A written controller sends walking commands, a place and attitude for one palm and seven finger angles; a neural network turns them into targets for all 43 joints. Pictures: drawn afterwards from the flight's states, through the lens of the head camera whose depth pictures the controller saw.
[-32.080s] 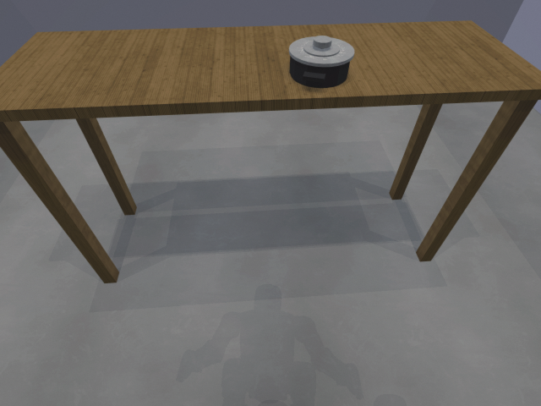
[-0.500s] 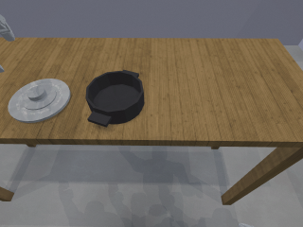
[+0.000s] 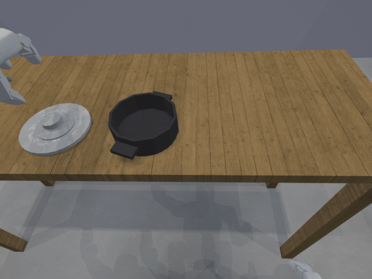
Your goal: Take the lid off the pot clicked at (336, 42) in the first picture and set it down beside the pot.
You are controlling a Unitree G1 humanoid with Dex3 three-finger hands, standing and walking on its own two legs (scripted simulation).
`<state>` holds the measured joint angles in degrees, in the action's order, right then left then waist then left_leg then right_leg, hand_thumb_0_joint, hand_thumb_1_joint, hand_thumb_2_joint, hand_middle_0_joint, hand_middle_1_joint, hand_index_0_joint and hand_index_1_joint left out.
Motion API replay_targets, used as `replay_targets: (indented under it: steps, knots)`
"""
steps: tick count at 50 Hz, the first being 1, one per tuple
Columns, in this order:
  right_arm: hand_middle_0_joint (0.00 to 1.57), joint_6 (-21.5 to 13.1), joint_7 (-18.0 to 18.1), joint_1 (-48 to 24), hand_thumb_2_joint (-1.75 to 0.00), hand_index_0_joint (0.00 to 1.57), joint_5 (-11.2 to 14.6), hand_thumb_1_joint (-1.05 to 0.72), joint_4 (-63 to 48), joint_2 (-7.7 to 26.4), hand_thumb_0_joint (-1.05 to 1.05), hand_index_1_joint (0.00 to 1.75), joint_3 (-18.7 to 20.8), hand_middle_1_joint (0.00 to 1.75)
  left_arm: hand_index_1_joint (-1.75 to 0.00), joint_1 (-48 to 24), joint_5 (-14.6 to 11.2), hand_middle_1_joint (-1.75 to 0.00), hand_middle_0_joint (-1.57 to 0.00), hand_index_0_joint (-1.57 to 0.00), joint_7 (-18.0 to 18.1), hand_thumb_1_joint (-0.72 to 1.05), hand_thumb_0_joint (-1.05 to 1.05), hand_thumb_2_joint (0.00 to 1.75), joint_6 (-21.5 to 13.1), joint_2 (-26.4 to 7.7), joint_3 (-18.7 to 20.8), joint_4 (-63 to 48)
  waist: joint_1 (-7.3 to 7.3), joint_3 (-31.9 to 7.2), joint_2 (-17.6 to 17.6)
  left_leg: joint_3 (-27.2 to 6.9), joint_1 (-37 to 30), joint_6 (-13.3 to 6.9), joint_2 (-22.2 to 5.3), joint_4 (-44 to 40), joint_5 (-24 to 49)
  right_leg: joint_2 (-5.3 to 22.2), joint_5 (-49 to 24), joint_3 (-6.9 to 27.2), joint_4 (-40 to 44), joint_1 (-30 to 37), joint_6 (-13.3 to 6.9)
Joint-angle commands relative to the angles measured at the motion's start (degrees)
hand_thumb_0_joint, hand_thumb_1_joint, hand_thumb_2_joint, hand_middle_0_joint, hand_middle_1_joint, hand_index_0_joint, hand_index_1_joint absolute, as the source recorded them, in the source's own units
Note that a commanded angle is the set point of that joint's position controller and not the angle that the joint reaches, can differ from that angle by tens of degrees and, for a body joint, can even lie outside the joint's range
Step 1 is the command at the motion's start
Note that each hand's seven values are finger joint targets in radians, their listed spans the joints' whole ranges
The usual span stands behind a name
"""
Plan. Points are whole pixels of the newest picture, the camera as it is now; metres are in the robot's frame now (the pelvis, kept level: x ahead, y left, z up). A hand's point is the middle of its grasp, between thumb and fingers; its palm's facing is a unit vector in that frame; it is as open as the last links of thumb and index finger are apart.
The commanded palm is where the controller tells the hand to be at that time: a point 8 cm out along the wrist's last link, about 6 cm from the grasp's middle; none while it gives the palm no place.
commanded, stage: draw the hand back to the body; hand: left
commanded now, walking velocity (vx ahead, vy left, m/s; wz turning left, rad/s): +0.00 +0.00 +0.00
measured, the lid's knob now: (51, 120) +0.45 +0.33 +0.10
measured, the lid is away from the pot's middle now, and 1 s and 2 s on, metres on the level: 0.22 0.22 0.22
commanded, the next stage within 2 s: step back with the hand held close in 1.90 s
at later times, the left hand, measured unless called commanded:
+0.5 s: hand (8, 60) +0.37 +0.25 +0.31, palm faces +0.48 -0.85 -0.20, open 10.6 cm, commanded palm +0.31 +0.30 +0.30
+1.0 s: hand out of the picture +0.30 +0.24 +0.30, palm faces +0.52 -0.83 -0.19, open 8.3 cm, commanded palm +0.24 +0.27 +0.29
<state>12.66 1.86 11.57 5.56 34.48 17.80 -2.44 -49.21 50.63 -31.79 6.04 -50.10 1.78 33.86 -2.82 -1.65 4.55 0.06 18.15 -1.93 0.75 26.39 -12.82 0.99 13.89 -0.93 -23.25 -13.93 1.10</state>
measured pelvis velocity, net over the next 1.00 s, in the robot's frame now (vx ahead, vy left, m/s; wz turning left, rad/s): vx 0.01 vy -0.04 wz -0.03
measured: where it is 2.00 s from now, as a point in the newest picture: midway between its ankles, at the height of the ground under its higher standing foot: outside the picture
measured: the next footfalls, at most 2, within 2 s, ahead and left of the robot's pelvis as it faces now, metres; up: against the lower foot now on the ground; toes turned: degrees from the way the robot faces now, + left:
none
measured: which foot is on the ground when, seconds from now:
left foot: down 0.00-1.00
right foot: down 0.00-1.00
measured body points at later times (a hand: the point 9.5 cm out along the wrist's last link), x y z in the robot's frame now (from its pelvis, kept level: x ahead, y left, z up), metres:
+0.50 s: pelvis +0.01 -0.03 +0.00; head +0.01 -0.04 +0.45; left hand +0.34 +0.30 +0.32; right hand +0.15 -0.27 -0.10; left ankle +0.00 +0.10 -0.74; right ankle -0.03 -0.14 -0.74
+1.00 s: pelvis +0.01 -0.04 +0.01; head +0.00 -0.06 +0.45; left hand +0.26 +0.28 +0.31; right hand +0.20 -0.27 -0.09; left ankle +0.00 +0.10 -0.74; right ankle -0.03 -0.14 -0.74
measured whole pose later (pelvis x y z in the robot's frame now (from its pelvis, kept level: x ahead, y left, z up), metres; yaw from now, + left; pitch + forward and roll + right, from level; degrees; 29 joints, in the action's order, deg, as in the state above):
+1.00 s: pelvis +0.01 -0.04 +0.01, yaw -2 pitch -4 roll +0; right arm -2.8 3.7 7.2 1.6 39.2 14.6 -1.5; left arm -11.2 -7.5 3.8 -5.3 -26.5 27.7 -8.1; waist 3.0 1.8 3.9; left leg 0.9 4.4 1.1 -2.5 20.9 -12.6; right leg -2.3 13.3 0.0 -18.4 -1.2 -1.8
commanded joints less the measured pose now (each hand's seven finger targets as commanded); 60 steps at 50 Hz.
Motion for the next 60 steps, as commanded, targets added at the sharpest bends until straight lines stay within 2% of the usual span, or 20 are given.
replay_targets:
  steps: [1, 4, 6, 7, 9, 11, 13, 16, 18, 19, 24, 26, 32, 39, 45, 50, 53, 55, 58, 60]
  knots:
    - [0.20, -2.2, 0.4, -5.6, -0.90, 0.20, 0.2, -0.90, -8.6, 7.6, 0.00, 0.30, 2.9, 0.30, -0.58, -21.9, -1.0, -0.58, -0.49, -0.49, 1.7, -0.14, 0.00, 0.92, 1.2, -14.6, 3.1, -13.6, 0.55, -19.3, 1.9, -0.6, -13.2, -2.3, 0.5, -0.3, 24.1, -2.8, -15.9, -1.9, 0.7, 2.9, -3.0]
    - [0.20, -2.3, 0.5, -6.2, -0.90, 0.20, 0.0, -0.90, -8.8, 7.4, 0.00, 0.30, 2.5, 0.30, -0.58, -19.9, -0.8, -0.58, -0.49, -0.49, 2.0, -0.14, 0.00, 0.92, 1.7, -18.7, 7.3, -16.8, 1.81, -20.1, -0.3, -0.5, -12.2, -2.4, 1.0, -0.5, 20.9, -2.8, -15.6, -1.8, 0.2, 4.7, -2.9]
    - [0.20, -2.5, 0.6, -6.9, -0.90, 0.20, 0.0, -0.90, -8.9, 7.6, 0.00, 0.30, 2.4, 0.30, -0.58, -18.3, -1.6, -0.58, -0.49, -0.49, 1.9, -0.14, 0.00, 0.92, 1.9, -18.0, 6.9, -17.3, 1.53, -19.5, 1.3, -0.4, -12.1, -2.2, 0.9, -0.4, 21.0, -2.8, -15.6, -1.8, 0.3, 4.2, -3.1]
    - [0.20, -7.0, 0.6, 1.9, -0.90, 0.20, 0.0, -0.90, -11.7, 2.6, 0.00, 0.30, 2.4, 0.30, -0.58, -27.9, -37.9, -0.58, -0.49, -0.49, 13.6, -0.14, 0.00, 0.92, -5.6, -3.3, 16.7, -25.1, -0.24, -15.3, -1.1, 0.0, -20.7, -1.5, -1.7, -1.7, 13.7, -2.8, -10.2, -2.6, 2.4, -0.6, -4.5]
    - [0.20, -9.0, 1.8, -2.4, -0.90, 0.20, -0.5, -0.90, -9.8, 4.3, 0.00, 0.30, 1.2, 0.30, -0.58, -14.9, -41.5, -0.58, -0.49, -0.49, 22.1, -0.14, 0.00, 0.92, -7.8, 0.8, 13.5, -19.1, 0.91, -12.1, -5.0, -3.8, -20.4, -1.2, -3.3, -5.4, 4.2, -3.3, -5.3, -1.9, 2.9, -0.4, -4.5]
    - [0.20, -10.4, 2.9, -3.4, -0.90, 0.20, -1.0, -0.90, -8.4, 5.9, 0.00, 0.30, 1.4, 0.30, -0.58, -9.1, -49.0, -0.58, -0.49, -0.49, 26.7, -0.14, 0.00, 0.92, -8.9, -3.3, 21.1, -18.5, 2.43, -11.9, -6.8, -1.2, -17.7, -1.4, -3.0, -5.2, 5.2, -2.8, -7.9, -0.8, 3.8, 4.0, -4.1]
    - [0.20, -11.1, 3.2, -4.1, -0.90, 0.20, -1.7, -0.90, -7.7, 5.5, 0.00, 0.30, 1.3, 0.30, -0.58, -9.3, -51.8, -0.58, -0.49, -0.49, 30.4, -0.12, 0.00, 0.92, -10.3, -6.0, 25.8, -24.9, 3.39, -13.5, -3.7, 0.9, -17.1, -1.0, -2.3, -4.7, 10.0, -2.1, -11.9, -0.2, 3.7, 8.3, -3.8]
    - [0.20, -13.5, 3.2, -5.4, -0.90, 0.20, -2.3, -0.90, -6.3, 4.6, 0.00, 0.30, 0.9, 0.30, -0.56, -14.2, -53.5, -0.56, -0.46, -0.46, 33.3, -0.04, 0.00, 0.92, -12.2, -1.3, 23.3, -32.2, 2.72, -11.4, 7.2, 1.2, -18.9, -0.2, -2.5, -5.2, 10.8, -1.8, -11.3, 0.1, 5.0, 7.1, -3.9]
    - [0.20, -15.1, 2.9, -6.2, -0.90, 0.20, -2.7, -0.90, -5.8, 4.1, 0.00, 0.30, 0.9, 0.30, -0.54, -11.4, -54.1, -0.54, -0.45, -0.45, 35.1, 0.01, 0.00, 0.92, -13.1, -1.4, 25.6, -35.4, 3.59, -12.0, 11.2, 0.7, -19.8, 0.2, -2.5, -5.8, 12.3, -2.0, -12.2, 0.0, 5.0, 8.3, -4.2]
    - [0.20, -15.6, 2.8, -6.2, -0.90, 0.20, -2.9, -0.90, -5.6, 4.0, 0.00, 0.30, 1.0, 0.30, -0.53, -7.7, -54.5, -0.53, -0.44, -0.44, 35.6, 0.04, 0.00, 0.91, -13.2, -1.5, 26.9, -35.7, 4.12, -12.6, 10.6, 0.8, -19.9, 0.3, -2.4, -5.5, 14.6, -2.2, -14.1, -0.1, 4.7, 9.4, -4.2]
    - [0.20, -16.3, 2.3, -6.6, -0.90, 0.20, -3.0, -0.90, -4.4, 4.6, 0.00, 0.30, 2.1, 0.30, -0.50, 4.2, -56.2, -0.50, -0.40, -0.40, 36.0, 0.17, 0.00, 0.91, -12.8, 1.9, 27.9, -33.0, 4.55, -10.1, -2.2, 2.9, -17.0, -0.6, -2.3, -5.4, 16.0, -2.2, -19.2, -0.4, 4.8, 11.6, -3.0]
    - [0.20, -16.7, 2.1, -7.6, -0.90, 0.20, -2.9, -0.90, -4.7, 4.5, 0.00, 0.30, 2.4, 0.30, -0.48, 5.6, -56.8, -0.48, -0.39, -0.39, 35.6, 0.22, 0.00, 0.91, -13.4, 4.0, 26.6, -37.2, 4.41, -11.3, -2.9, 3.2, -18.6, -1.0, -2.1, -4.8, 17.8, -2.0, -21.5, -0.4, 4.7, 12.0, -2.7]
    - [0.20, -17.6, 2.2, -8.2, -0.90, 0.20, -3.3, -0.90, -3.8, 4.6, 0.00, 0.30, 2.9, 0.30, -0.44, 9.0, -57.0, -0.44, -0.35, -0.35, 36.5, 0.38, 0.00, 0.91, -14.2, 1.0, 31.3, -43.9, 5.15, -12.9, -1.9, 3.8, -20.1, -1.4, -1.4, -4.0, 21.1, -1.6, -26.3, 0.1, 4.5, 13.3, -2.2]
    - [0.20, -17.7, 2.1, -9.6, -0.90, 0.20, -3.3, -0.90, -3.7, 3.7, 0.00, 0.30, 3.1, 0.30, -0.39, 15.8, -57.6, -0.39, -0.30, -0.30, 36.0, 0.56, 0.00, 0.91, -13.9, 6.0, 29.5, -47.1, 5.39, -9.7, -1.5, 4.4, -19.8, -1.4, -1.1, -4.5, 19.2, -1.5, -25.6, 0.2, 5.3, 12.3, -1.9]
    - [0.20, -18.3, 2.2, -10.8, -0.90, 0.20, -3.8, -0.90, -3.9, 2.9, 0.00, 0.30, 3.0, 0.30, -0.35, 18.9, -57.9, -0.35, -0.25, -0.25, 36.4, 0.72, 0.00, 0.90, -14.7, 5.7, 31.8, -54.2, 5.89, -9.9, -0.1, 4.3, -20.7, -1.2, -1.1, -4.7, 19.1, -1.6, -25.0, 0.4, 5.9, 12.5, -2.0]
    - [0.20, -18.1, 2.5, -11.2, -0.90, 0.20, -4.0, -0.90, -3.4, 2.4, 0.00, 0.30, 3.0, 0.30, -0.31, 24.9, -58.5, -0.31, -0.21, -0.21, 36.2, 0.85, 0.00, 0.90, -14.0, 8.4, 31.2, -52.0, 5.86, -6.4, -3.6, 4.3, -19.6, -1.3, -1.3, -5.3, 16.2, -1.7, -21.9, 0.4, 7.0, 11.0, -1.8]
    - [0.20, -18.6, 2.4, -12.3, -0.90, 0.20, -4.1, -0.90, -4.2, 1.9, 0.00, 0.30, 2.8, 0.30, -0.30, 24.8, -58.5, -0.30, -0.20, -0.20, 36.0, 0.90, 0.00, 0.90, -14.9, 11.1, 28.8, -58.5, 5.74, -7.4, 1.2, 4.0, -21.2, -1.1, -1.2, -5.6, 15.8, -1.6, -20.0, 0.4, 7.3, 10.8, -2.2]
    - [0.20, -18.9, 2.4, -12.7, -0.90, 0.20, -4.3, -0.90, -4.3, 1.8, 0.00, 0.30, 2.7, 0.30, -0.30, 25.1, -58.3, -0.30, -0.20, -0.20, 36.2, 0.90, 0.00, 0.90, -15.1, 11.6, 28.4, -61.0, 5.80, -7.3, 1.3, 3.6, -21.4, -1.0, -1.2, -5.8, 15.8, -1.8, -19.2, 0.3, 7.3, 10.6, -2.3]
    - [0.20, -18.9, 2.7, -12.5, -0.90, 0.20, -4.6, -0.90, -3.8, 1.7, 0.00, 0.30, 2.8, 0.30, -0.30, 28.6, -58.7, -0.30, -0.20, -0.20, 36.8, 0.90, 0.00, 0.90, -15.1, 9.9, 31.4, -60.3, 6.23, -6.4, -3.0, 3.1, -20.5, -1.1, -1.5, -6.2, 14.4, -2.0, -17.4, 0.1, 7.6, 10.6, -2.4]
    - [0.20, -18.8, 2.8, -12.6, -0.90, 0.20, -4.8, -0.90, -3.7, 1.5, 0.00, 0.30, 2.8, 0.30, -0.30, 31.1, -58.8, -0.30, -0.20, -0.20, 36.8, 0.90, 0.00, 0.90, -15.1, 9.7, 32.7, -61.1, 6.73, -6.4, -3.1, 3.0, -19.8, -0.9, -1.5, -6.3, 14.5, -1.9, -17.7, 0.2, 7.4, 11.4, -2.4]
